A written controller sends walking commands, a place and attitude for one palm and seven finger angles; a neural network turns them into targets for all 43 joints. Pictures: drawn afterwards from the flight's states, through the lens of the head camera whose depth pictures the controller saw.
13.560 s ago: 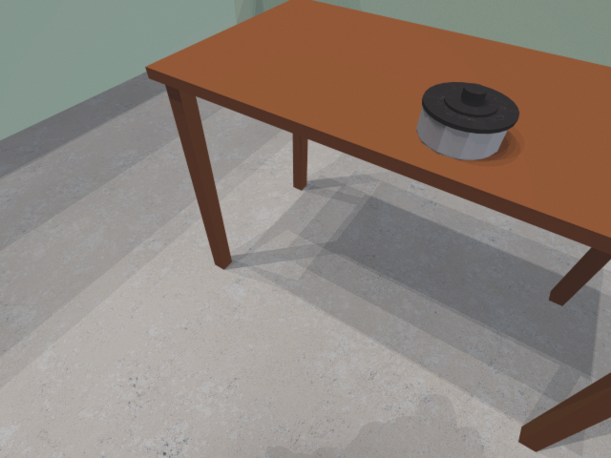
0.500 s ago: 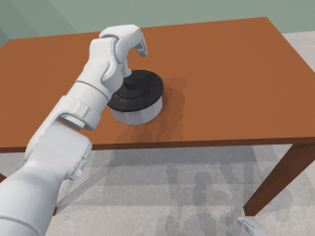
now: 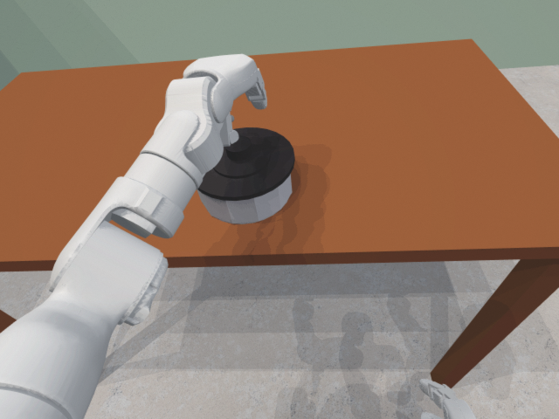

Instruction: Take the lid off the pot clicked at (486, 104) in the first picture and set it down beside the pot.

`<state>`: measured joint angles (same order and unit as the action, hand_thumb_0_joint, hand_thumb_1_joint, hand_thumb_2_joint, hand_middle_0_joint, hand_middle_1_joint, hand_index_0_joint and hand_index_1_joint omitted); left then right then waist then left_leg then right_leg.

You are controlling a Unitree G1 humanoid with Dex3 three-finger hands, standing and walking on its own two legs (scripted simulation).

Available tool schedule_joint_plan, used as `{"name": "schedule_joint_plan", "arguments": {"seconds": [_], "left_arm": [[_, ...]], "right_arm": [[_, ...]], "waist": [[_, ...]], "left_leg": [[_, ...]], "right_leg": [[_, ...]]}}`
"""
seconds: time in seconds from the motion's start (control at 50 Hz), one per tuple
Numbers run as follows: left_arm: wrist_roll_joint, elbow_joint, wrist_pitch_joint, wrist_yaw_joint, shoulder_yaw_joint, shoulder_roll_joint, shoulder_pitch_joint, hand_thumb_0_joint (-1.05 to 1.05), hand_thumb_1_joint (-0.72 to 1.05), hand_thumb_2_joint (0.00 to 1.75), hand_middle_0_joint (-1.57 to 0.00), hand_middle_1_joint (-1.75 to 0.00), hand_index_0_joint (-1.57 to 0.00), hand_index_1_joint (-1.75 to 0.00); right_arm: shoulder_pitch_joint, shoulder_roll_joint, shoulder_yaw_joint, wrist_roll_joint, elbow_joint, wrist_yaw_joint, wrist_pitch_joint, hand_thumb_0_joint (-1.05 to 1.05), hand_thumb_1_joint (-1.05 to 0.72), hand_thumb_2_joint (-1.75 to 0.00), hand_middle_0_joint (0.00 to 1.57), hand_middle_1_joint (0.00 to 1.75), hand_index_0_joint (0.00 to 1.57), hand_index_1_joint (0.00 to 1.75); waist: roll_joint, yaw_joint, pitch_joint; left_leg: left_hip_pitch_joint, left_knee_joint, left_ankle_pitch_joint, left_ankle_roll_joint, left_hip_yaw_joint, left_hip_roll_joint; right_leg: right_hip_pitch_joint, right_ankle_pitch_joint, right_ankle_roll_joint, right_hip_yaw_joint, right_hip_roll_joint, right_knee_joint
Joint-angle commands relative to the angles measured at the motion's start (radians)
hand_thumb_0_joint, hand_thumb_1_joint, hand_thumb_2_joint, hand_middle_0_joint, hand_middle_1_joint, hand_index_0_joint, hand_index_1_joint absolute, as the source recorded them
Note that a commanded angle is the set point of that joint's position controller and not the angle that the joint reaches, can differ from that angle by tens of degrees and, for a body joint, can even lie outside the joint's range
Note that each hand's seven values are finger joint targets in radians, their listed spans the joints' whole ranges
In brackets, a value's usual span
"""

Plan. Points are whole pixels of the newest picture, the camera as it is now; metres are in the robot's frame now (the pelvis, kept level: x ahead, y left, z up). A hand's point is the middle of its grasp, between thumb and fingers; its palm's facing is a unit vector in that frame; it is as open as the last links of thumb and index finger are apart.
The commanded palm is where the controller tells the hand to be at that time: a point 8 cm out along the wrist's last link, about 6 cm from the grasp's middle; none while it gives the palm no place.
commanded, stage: move the open hand above the knob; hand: left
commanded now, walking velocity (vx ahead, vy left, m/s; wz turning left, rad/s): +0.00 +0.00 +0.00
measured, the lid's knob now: (238, 148) +0.48 +0.08 +0.15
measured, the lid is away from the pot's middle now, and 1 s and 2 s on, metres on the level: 0.00 0.00 0.00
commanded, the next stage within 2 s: lower the open fingers around the knob in 0.18 s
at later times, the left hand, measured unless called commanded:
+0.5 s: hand (231, 128) +0.46 +0.07 +0.21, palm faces -0.30 -0.06 -0.95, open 10.2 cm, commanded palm +0.44 +0.08 +0.26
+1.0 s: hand (235, 145) +0.45 +0.07 +0.18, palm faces -0.33 -0.07 -0.94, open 10.1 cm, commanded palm +0.44 +0.08 +0.23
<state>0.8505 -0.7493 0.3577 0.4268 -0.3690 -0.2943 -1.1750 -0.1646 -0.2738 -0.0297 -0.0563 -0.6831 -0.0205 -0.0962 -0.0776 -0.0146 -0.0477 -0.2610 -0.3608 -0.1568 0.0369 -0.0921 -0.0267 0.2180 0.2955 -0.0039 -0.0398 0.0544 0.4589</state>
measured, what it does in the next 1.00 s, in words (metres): stands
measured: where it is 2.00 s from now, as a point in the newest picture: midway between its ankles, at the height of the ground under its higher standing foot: outside the picture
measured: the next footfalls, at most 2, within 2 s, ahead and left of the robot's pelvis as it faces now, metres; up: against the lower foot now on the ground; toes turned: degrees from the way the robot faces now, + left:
none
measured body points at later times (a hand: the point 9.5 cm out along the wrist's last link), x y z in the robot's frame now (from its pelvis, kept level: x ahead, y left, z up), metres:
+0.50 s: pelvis +0.00 +0.00 +0.00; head +0.01 -0.04 +0.45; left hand +0.47 +0.08 +0.26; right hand +0.10 -0.25 -0.14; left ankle +0.02 +0.10 -0.74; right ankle -0.04 -0.12 -0.74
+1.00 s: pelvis +0.00 +0.00 +0.00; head +0.01 -0.04 +0.45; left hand +0.46 +0.08 +0.23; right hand +0.14 -0.24 -0.13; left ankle +0.02 +0.10 -0.74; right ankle -0.04 -0.12 -0.74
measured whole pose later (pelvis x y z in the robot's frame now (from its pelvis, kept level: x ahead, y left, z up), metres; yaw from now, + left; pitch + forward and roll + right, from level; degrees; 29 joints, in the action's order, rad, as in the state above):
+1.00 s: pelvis +0.00 +0.00 +0.00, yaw +0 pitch +3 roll +2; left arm 0.84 -0.90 0.38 0.42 -0.37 -0.24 -1.16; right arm -0.18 -0.27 -0.04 -0.05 -0.70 0.01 -0.10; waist -0.07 -0.03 -0.05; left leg -0.26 -0.35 -0.16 0.03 -0.09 -0.02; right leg 0.22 0.29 0.00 -0.03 0.05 0.45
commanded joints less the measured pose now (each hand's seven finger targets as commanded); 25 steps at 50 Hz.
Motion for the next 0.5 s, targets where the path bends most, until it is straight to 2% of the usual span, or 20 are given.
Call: {"name": "schedule_joint_plan", "arguments": {"seconds": [0.0,0.02,0.06,0.08,0.1,0.12,0.16,0.18,0.2,0.22,0.24,0.3,0.32,0.34,0.4,0.42,0.44,0.48], "left_arm": [[0.046,0.073,0.017,-0.054,0.050,-0.150,-0.584,0.00,-0.39,1.65,-0.86,-0.08,-0.86,-0.08],[0.027,0.075,0.016,-0.055,0.063,-0.144,-0.560,0.00,-0.39,1.65,-0.86,-0.08,-0.86,-0.08],[0.033,0.065,0.023,-0.045,0.065,-0.152,-0.559,0.00,-0.39,1.65,-0.86,-0.08,-0.86,-0.08],[0.035,0.052,0.027,-0.044,0.088,-0.181,-0.569,0.00,-0.39,1.65,-0.86,-0.08,-0.86,-0.08],[0.040,0.061,0.026,-0.039,0.064,-0.167,-0.607,0.00,-0.39,1.65,-0.86,-0.08,-0.86,-0.08],[0.023,0.104,0.015,-0.037,0.076,-0.174,-0.613,0.00,-0.39,1.65,-0.86,-0.08,-0.86,-0.08],[0.042,0.080,0.009,-0.033,0.081,-0.195,-0.656,0.00,-0.39,1.65,-0.86,-0.08,-0.86,-0.08],[0.044,0.047,0.010,-0.032,0.068,-0.183,-0.660,0.00,-0.39,1.65,-0.86,-0.08,-0.86,-0.08],[0.046,0.030,0.007,-0.035,0.091,-0.212,-0.670,0.00,-0.39,1.65,-0.86,-0.08,-0.86,-0.08],[0.036,0.034,-0.004,-0.036,0.091,-0.212,-0.665,0.00,-0.39,1.65,-0.86,-0.08,-0.86,-0.08],[0.039,0.056,-0.014,-0.039,0.099,-0.222,-0.688,0.00,-0.39,1.65,-0.86,-0.08,-0.86,-0.08],[0.021,-0.020,0.006,-0.021,0.042,-0.127,-0.636,0.00,-0.39,1.65,-0.86,-0.08,-0.86,-0.08],[0.014,-0.025,0.007,-0.018,0.077,-0.154,-0.591,0.00,-0.39,1.65,-0.86,-0.08,-0.86,-0.08],[0.024,-0.037,0.011,-0.014,0.087,-0.174,-0.572,0.00,-0.39,1.65,-0.86,-0.08,-0.86,-0.08],[0.028,-0.031,0.016,-0.010,0.060,-0.148,-0.612,0.00,-0.39,1.65,-0.86,-0.08,-0.86,-0.08],[0.009,0.017,0.005,-0.012,0.067,-0.148,-0.620,0.00,-0.39,1.65,-0.86,-0.08,-0.86,-0.08],[0.017,0.053,0.000,-0.012,0.059,-0.147,-0.647,0.00,-0.39,1.65,-0.86,-0.08,-0.86,-0.08],[0.018,0.052,-0.003,-0.015,0.067,-0.154,-0.672,0.00,-0.39,1.65,-0.86,-0.08,-0.86,-0.08]], "right_arm": [[0.082,-0.090,0.018,-0.003,0.113,0.008,0.035,0.00,-0.90,-0.90,0.20,0.30,0.20,0.30],[0.066,-0.094,0.029,0.000,0.114,0.008,0.034,0.00,-0.90,-0.90,0.20,0.30,0.20,0.30],[0.091,-0.093,0.017,0.000,0.125,0.012,0.032,0.00,-0.90,-0.90,0.20,0.30,0.20,0.30],[0.086,-0.096,0.015,0.003,0.119,0.018,0.030,0.00,-0.90,-0.90,0.20,0.30,0.20,0.30],[0.095,-0.094,0.011,0.001,0.122,0.020,0.029,0.00,-0.90,-0.90,0.20,0.30,0.20,0.30],[0.084,-0.095,0.019,0.004,0.130,0.022,0.031,0.00,-0.90,-0.90,0.20,0.30,0.20,0.30],[0.091,-0.091,0.011,0.004,0.123,0.033,0.034,0.00,-0.90,-0.90,0.20,0.30,0.20,0.30],[0.083,-0.089,0.008,0.003,0.117,0.038,0.036,0.00,-0.90,-0.90,0.20,0.30,0.20,0.30],[0.075,-0.092,0.008,0.004,0.109,0.043,0.039,0.00,-0.90,-0.90,0.20,0.30,0.20,0.30],[0.063,-0.097,0.013,0.004,0.111,0.044,0.041,0.00,-0.90,-0.90,0.20,0.30,0.20,0.30],[0.068,-0.093,0.009,0.005,0.117,0.046,0.048,0.00,-0.90,-0.90,0.20,0.30,0.20,0.30],[0.049,-0.094,0.014,0.005,0.103,0.042,0.049,0.00,-0.90,-0.90,0.20,0.30,0.20,0.30],[0.032,-0.100,0.023,0.011,0.106,0.040,0.049,0.00,-0.90,-0.90,0.20,0.30,0.20,0.30],[0.045,-0.107,0.018,0.011,0.113,0.039,0.044,0.00,-0.90,-0.90,0.20,0.30,0.20,0.30],[0.038,-0.107,0.014,0.009,0.108,0.041,0.040,0.00,-0.90,-0.90,0.20,0.30,0.20,0.30],[0.032,-0.107,0.024,0.010,0.115,0.040,0.044,0.00,-0.90,-0.90,0.20,0.30,0.20,0.30],[0.044,-0.103,0.021,0.011,0.123,0.039,0.052,0.00,-0.90,-0.90,0.20,0.30,0.20,0.30],[0.033,-0.102,0.024,0.013,0.111,0.042,0.060,0.00,-0.90,-0.90,0.20,0.30,0.20,0.30]], "waist": [[0.162,-0.015,-0.326],[0.180,-0.015,-0.319],[0.178,-0.010,-0.337],[0.193,-0.009,-0.350],[0.179,-0.016,-0.341],[0.185,-0.015,-0.371],[0.176,-0.023,-0.365],[0.195,-0.028,-0.341],[0.199,-0.027,-0.330],[0.201,-0.031,-0.332],[0.182,-0.025,-0.353],[0.155,-0.030,-0.346],[0.184,-0.022,-0.351],[0.180,-0.018,-0.353],[0.184,-0.029,-0.330],[0.182,-0.029,-0.355],[0.159,-0.026,-0.389],[0.151,-0.031,-0.394]], "left_leg": [[0.244,-0.017,0.255,0.035,0.058,-0.031],[0.246,-0.019,0.251,0.036,0.061,-0.030],[0.242,-0.019,0.239,0.037,0.058,-0.035],[0.238,-0.017,0.226,0.038,0.056,-0.037],[0.233,-0.013,0.212,0.036,0.054,-0.039],[0.248,-0.021,0.224,0.040,0.059,-0.040],[0.250,-0.016,0.204,0.041,0.056,-0.039],[0.239,-0.012,0.186,0.042,0.058,-0.041],[0.233,-0.007,0.166,0.042,0.055,-0.039],[0.228,-0.007,0.164,0.042,0.059,-0.036],[0.239,-0.003,0.163,0.043,0.056,-0.037],[0.255,-0.005,0.187,0.037,0.068,-0.039],[0.251,-0.012,0.207,0.041,0.065,-0.038],[0.243,-0.008,0.197,0.039,0.058,-0.036],[0.233,-0.005,0.191,0.041,0.057,-0.041],[0.247,-0.012,0.216,0.043,0.062,-0.039],[0.273,-0.014,0.227,0.044,0.063,-0.039],[0.294,-0.018,0.237,0.046,0.068,-0.039]], "right_leg": [[0.015,-0.369,0.038,0.004,-0.074,-0.043],[0.014,-0.369,0.041,0.002,-0.073,-0.049],[-0.005,-0.377,0.038,0.010,-0.071,-0.045],[-0.018,-0.376,0.035,0.013,-0.069,-0.048],[-0.009,-0.370,0.035,0.014,-0.068,-0.048],[-0.025,-0.386,0.036,0.016,-0.066,-0.050],[-0.013,-0.366,0.034,0.020,-0.066,-0.054],[0.001,-0.346,0.033,0.018,-0.069,-0.058],[0.004,-0.329,0.031,0.020,-0.069,-0.063],[0.002,-0.328,0.033,0.020,-0.068,-0.066],[-0.006,-0.326,0.032,0.022,-0.068,-0.063],[0.024,-0.335,0.037,0.011,-0.074,-0.053],[0.002,-0.361,0.037,0.014,-0.074,-0.059],[-0.003,-0.356,0.035,0.017,-0.071,-0.058],[0.010,-0.356,0.034,0.011,-0.075,-0.060],[-0.005,-0.373,0.037,0.012,-0.074,-0.060],[-0.006,-0.377,0.035,0.017,-0.074,-0.056],[0.008,-0.372,0.036,0.016,-0.078,-0.057]]}}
